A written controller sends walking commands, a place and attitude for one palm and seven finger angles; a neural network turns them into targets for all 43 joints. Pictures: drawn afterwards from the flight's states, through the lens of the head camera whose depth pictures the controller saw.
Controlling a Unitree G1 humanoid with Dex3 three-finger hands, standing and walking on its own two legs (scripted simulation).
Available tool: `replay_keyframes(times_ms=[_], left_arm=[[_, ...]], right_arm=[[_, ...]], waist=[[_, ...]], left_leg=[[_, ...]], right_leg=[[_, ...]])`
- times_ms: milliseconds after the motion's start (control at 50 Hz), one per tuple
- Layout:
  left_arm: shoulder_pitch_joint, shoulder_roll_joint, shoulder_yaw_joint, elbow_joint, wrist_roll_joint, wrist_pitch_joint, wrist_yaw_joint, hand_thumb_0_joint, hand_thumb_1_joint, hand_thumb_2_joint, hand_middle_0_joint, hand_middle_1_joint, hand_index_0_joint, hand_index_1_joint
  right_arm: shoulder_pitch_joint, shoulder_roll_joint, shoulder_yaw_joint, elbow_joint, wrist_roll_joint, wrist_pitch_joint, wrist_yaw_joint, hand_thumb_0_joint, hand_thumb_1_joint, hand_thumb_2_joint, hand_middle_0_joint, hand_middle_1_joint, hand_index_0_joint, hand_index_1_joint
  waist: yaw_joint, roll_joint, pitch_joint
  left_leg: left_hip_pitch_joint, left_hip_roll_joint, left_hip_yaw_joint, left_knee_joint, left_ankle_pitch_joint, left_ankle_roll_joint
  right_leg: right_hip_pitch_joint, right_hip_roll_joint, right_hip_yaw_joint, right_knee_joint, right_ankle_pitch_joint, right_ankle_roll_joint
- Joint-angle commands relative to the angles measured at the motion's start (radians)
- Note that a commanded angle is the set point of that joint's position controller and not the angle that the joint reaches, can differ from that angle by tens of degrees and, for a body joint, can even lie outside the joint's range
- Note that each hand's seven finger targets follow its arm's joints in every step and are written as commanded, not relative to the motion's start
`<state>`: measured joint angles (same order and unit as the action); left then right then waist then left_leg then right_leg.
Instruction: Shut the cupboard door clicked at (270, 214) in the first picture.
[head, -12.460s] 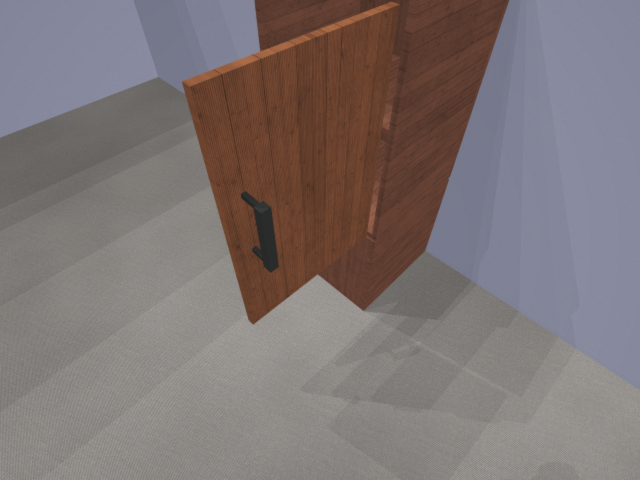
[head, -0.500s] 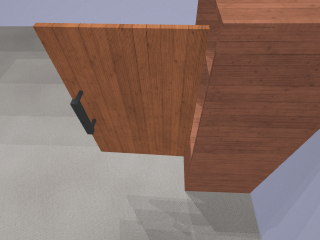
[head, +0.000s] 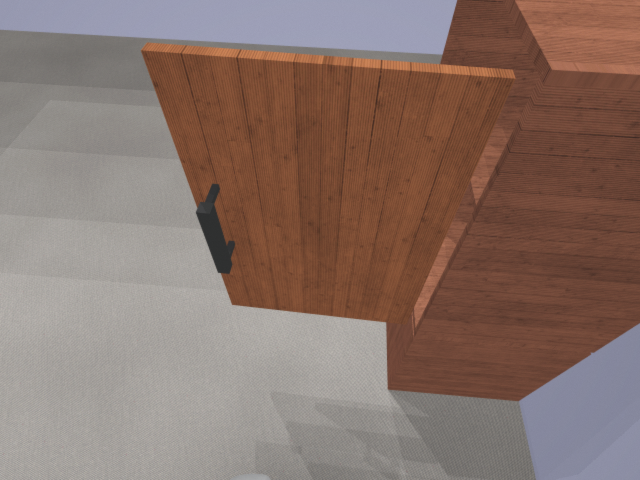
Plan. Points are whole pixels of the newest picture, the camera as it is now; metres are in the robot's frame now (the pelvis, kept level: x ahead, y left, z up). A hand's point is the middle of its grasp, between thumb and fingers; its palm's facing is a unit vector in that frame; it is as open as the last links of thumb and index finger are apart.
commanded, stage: come to a stop and stand still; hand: left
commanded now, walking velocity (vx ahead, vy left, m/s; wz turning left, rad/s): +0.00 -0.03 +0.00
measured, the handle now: (219, 231) +0.46 +0.21 -0.02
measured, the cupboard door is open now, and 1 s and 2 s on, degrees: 88 88 88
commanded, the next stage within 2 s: look again from close up in 0.72 s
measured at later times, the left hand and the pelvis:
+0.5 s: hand out of the picture +0.04 +0.17 -0.16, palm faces -0.01 -0.98 -0.19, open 7.3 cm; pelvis +0.03 +0.00 +0.02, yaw -1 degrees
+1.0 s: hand out of the picture +0.05 +0.19 -0.16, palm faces -0.01 -0.98 -0.22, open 7.4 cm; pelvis +0.04 +0.02 +0.01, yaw -1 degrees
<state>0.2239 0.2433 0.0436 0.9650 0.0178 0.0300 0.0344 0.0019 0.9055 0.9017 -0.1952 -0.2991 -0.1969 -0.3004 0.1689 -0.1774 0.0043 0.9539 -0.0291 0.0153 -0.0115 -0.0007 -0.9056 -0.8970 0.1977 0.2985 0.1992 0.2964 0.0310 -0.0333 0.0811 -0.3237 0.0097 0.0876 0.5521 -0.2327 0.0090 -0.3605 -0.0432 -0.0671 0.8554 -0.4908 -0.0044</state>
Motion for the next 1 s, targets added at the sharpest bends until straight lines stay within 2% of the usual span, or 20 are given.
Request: replay_keyframes(times_ms=[0, 20, 40, 60, 80, 100, 160, 200, 340, 620, 640, 660, 680, 700, 720, 740, 800, 880, 920, 980], left_arm=[[0.154, 0.036, -0.019, 0.010, 0.001, -0.038, -0.005, 0.000, 0.900, 0.900, -0.200, -0.300, -0.200, -0.300], [0.125, 0.070, -0.021, 0.007, 0.003, -0.048, -0.004, 0.000, 0.900, 0.900, -0.200, -0.300, -0.200, -0.300], [0.089, 0.098, -0.022, 0.005, 0.000, -0.050, -0.008, 0.000, 0.900, 0.900, -0.200, -0.300, -0.200, -0.300], [0.070, 0.091, -0.020, 0.009, -0.002, -0.060, -0.006, 0.000, 0.900, 0.900, -0.200, -0.300, -0.200, -0.300], [0.051, 0.076, -0.026, 0.012, -0.004, -0.063, -0.005, 0.000, 0.900, 0.900, -0.200, -0.300, -0.200, -0.300], [0.047, 0.063, -0.028, 0.016, -0.006, -0.064, -0.004, 0.000, 0.900, 0.900, -0.200, -0.300, -0.200, -0.300], [0.080, 0.041, -0.030, 0.044, -0.011, -0.060, -0.003, 0.000, 0.900, 0.900, -0.200, -0.300, -0.200, -0.300], [0.098, 0.036, -0.032, 0.065, -0.012, -0.057, -0.004, 0.000, 0.900, 0.900, -0.200, -0.300, -0.200, -0.300], [0.122, 0.019, -0.036, 0.104, -0.011, -0.057, 0.000, 0.000, 0.900, 0.900, -0.200, -0.300, -0.200, -0.300], [0.181, -0.025, -0.040, 0.137, -0.008, -0.059, 0.007, 0.000, 0.900, 0.900, -0.200, -0.300, -0.200, -0.300], [0.228, -0.002, -0.042, 0.164, 0.012, -0.087, 0.044, 0.000, 0.900, 0.900, -0.200, -0.300, -0.200, -0.300], [0.185, 0.044, -0.032, 0.110, 0.001, -0.092, 0.038, 0.000, 0.900, 0.900, -0.200, -0.300, -0.200, -0.300], [0.133, 0.022, -0.039, 0.095, 0.000, -0.093, 0.030, 0.000, 0.900, 0.900, -0.200, -0.300, -0.200, -0.300], [0.122, 0.005, -0.040, 0.081, -0.004, -0.095, 0.026, 0.000, 0.900, 0.900, -0.200, -0.300, -0.200, -0.300], [0.131, -0.002, -0.038, 0.082, -0.003, -0.099, 0.023, 0.000, 0.900, 0.900, -0.200, -0.300, -0.200, -0.300], [0.143, -0.002, -0.038, 0.082, -0.005, -0.096, 0.022, 0.000, 0.900, 0.900, -0.200, -0.300, -0.200, -0.300], [0.151, -0.014, -0.044, 0.089, -0.007, -0.078, 0.018, 0.000, 0.900, 0.900, -0.200, -0.300, -0.200, -0.300], [0.143, -0.014, -0.046, 0.086, -0.005, -0.063, 0.014, 0.000, 0.900, 0.900, -0.200, -0.300, -0.200, -0.300], [0.139, -0.010, -0.045, 0.083, -0.004, -0.059, 0.012, 0.000, 0.900, 0.900, -0.200, -0.300, -0.200, -0.300], [0.136, 0.004, -0.043, 0.079, -0.007, -0.055, 0.011, 0.000, 0.900, 0.900, -0.200, -0.300, -0.200, -0.300]], right_arm=[[0.039, -0.103, -0.027, -0.014, 0.017, -0.018, -0.006, 0.000, -0.900, -0.900, 0.200, 0.300, 0.200, 0.300], [0.049, -0.058, -0.017, -0.008, 0.023, -0.015, -0.003, 0.000, -0.900, -0.900, 0.200, 0.300, 0.200, 0.300], [0.069, -0.053, -0.011, 0.005, 0.019, -0.012, 0.002, 0.000, -0.900, -0.900, 0.200, 0.300, 0.200, 0.300], [0.069, -0.045, -0.015, 0.024, 0.011, -0.010, 0.001, 0.000, -0.900, -0.900, 0.200, 0.300, 0.200, 0.300], [0.089, -0.058, -0.014, 0.045, 0.011, -0.012, 0.001, 0.000, -0.900, -0.900, 0.200, 0.300, 0.200, 0.300], [0.109, -0.057, -0.012, 0.066, 0.012, -0.017, 0.000, 0.000, -0.900, -0.900, 0.200, 0.300, 0.200, 0.300], [0.114, -0.058, -0.003, 0.106, 0.013, -0.033, -0.007, 0.000, -0.900, -0.900, 0.200, 0.300, 0.200, 0.300], [0.114, -0.061, 0.002, 0.122, 0.015, -0.039, -0.011, 0.000, -0.900, -0.900, 0.200, 0.300, 0.200, 0.300], [0.151, -0.048, 0.004, 0.168, 0.019, -0.038, -0.020, 0.000, -0.900, -0.900, 0.200, 0.300, 0.200, 0.300], [0.176, -0.020, -0.001, 0.191, 0.021, -0.036, -0.027, 0.000, -0.900, -0.900, 0.200, 0.300, 0.200, 0.300], [0.073, -0.075, -0.010, 0.113, 0.026, -0.051, -0.011, 0.000, -0.900, -0.900, 0.200, 0.300, 0.200, 0.300], [0.134, -0.012, -0.009, 0.085, 0.021, -0.034, -0.006, 0.000, -0.900, -0.900, 0.200, 0.300, 0.200, 0.300], [0.182, -0.017, -0.012, 0.098, 0.018, -0.032, -0.004, 0.000, -0.900, -0.900, 0.200, 0.300, 0.200, 0.300], [0.204, -0.020, -0.012, 0.098, 0.015, -0.034, -0.002, 0.000, -0.900, -0.900, 0.200, 0.300, 0.200, 0.300], [0.205, -0.013, -0.007, 0.104, 0.010, -0.046, -0.002, 0.000, -0.900, -0.900, 0.200, 0.300, 0.200, 0.300], [0.211, -0.024, -0.006, 0.099, 0.012, -0.051, -0.006, 0.000, -0.900, -0.900, 0.200, 0.300, 0.200, 0.300], [0.184, -0.049, -0.004, 0.081, 0.018, -0.049, -0.014, 0.000, -0.900, -0.900, 0.200, 0.300, 0.200, 0.300], [0.173, -0.058, -0.002, 0.085, 0.015, -0.045, -0.013, 0.000, -0.900, -0.900, 0.200, 0.300, 0.200, 0.300], [0.168, -0.057, -0.001, 0.089, 0.014, -0.046, -0.013, 0.000, -0.900, -0.900, 0.200, 0.300, 0.200, 0.300], [0.165, -0.073, 0.000, 0.093, 0.014, -0.047, -0.013, 0.000, -0.900, -0.900, 0.200, 0.300, 0.200, 0.300]], waist=[[0.006, 0.016, -0.101], [-0.015, -0.065, -0.048], [-0.041, -0.092, -0.048], [-0.043, -0.184, -0.035], [-0.052, -0.168, -0.037], [-0.055, -0.115, -0.052], [-0.030, 0.039, -0.066], [-0.019, 0.066, -0.067], [-0.020, 0.042, -0.037], [-0.021, 0.017, -0.007], [0.001, 0.020, 0.036], [-0.059, 0.001, -0.033], [-0.083, 0.004, -0.058], [-0.088, 0.028, -0.062], [-0.071, 0.103, -0.080], [-0.067, 0.126, -0.108], [-0.049, 0.030, -0.054], [-0.039, 0.013, 0.019], [-0.033, 0.035, 0.037], [-0.029, 0.037, 0.007]], left_leg=[[-0.002, 0.135, -0.130, -0.127, -0.008, 0.054], [0.002, 0.078, -0.076, -0.100, -0.076, 0.010], [0.068, 0.048, -0.045, -0.094, -0.083, -0.011], [0.096, 0.041, -0.038, -0.071, -0.042, -0.015], [0.121, 0.052, -0.043, -0.088, -0.007, -0.014], [0.151, 0.061, -0.051, -0.123, 0.041, -0.014], [0.162, 0.099, -0.072, -0.191, 0.152, -0.005], [0.159, 0.107, -0.077, -0.209, 0.171, 0.001], [0.169, 0.107, -0.071, -0.216, 0.176, 0.001], [0.198, 0.106, -0.067, -0.217, 0.171, 0.008], [0.071, 0.107, -0.038, 0.033, 0.183, -0.014], [0.070, 0.064, -0.065, 0.020, -0.072, -0.003], [0.092, 0.068, -0.065, 0.007, -0.068, -0.005], [0.109, 0.068, -0.082, -0.025, -0.002, -0.002], [0.138, 0.073, -0.070, -0.045, 0.088, 0.001], [0.142, 0.086, -0.089, -0.057, 0.155, 0.010], [0.110, 0.095, -0.102, -0.086, 0.144, 0.023], [0.089, 0.092, -0.111, -0.131, 0.092, 0.030], [0.083, 0.089, -0.112, -0.150, 0.088, 0.033], [0.109, 0.093, -0.114, -0.155, 0.118, 0.036]], right_leg=[[0.209, -0.042, 0.135, -0.483, 0.216, -0.011], [0.144, -0.138, 0.234, -0.554, 0.243, -0.046], [0.066, -0.179, 0.261, -0.573, 0.230, -0.077], [0.040, -0.158, 0.258, -0.579, 0.300, -0.085], [0.047, -0.147, 0.227, -0.564, 0.347, -0.090], [0.061, -0.126, 0.195, -0.542, 0.362, -0.082], [0.135, -0.075, 0.136, -0.501, 0.397, -0.046], [0.168, -0.068, 0.127, -0.501, 0.403, -0.040], [0.190, -0.069, 0.122, -0.518, 0.463, -0.041], [0.170, -0.064, 0.117, -0.528, 0.457, -0.037], [0.141, -0.129, 0.182, -0.525, 0.840, 0.012], [0.162, -0.167, 0.216, -0.530, 0.675, -0.034], [0.129, -0.146, 0.184, -0.526, 0.466, -0.069], [0.110, -0.108, 0.170, -0.501, 0.377, -0.080], [0.127, -0.092, 0.149, -0.465, 0.480, -0.084], [0.159, -0.074, 0.137, -0.426, 0.501, -0.078], [0.157, -0.052, 0.126, -0.425, 0.422, -0.063], [0.124, -0.043, 0.122, -0.442, 0.309, -0.052], [0.122, -0.042, 0.118, -0.448, 0.286, -0.050], [0.142, -0.043, 0.111, -0.442, 0.296, -0.044]])
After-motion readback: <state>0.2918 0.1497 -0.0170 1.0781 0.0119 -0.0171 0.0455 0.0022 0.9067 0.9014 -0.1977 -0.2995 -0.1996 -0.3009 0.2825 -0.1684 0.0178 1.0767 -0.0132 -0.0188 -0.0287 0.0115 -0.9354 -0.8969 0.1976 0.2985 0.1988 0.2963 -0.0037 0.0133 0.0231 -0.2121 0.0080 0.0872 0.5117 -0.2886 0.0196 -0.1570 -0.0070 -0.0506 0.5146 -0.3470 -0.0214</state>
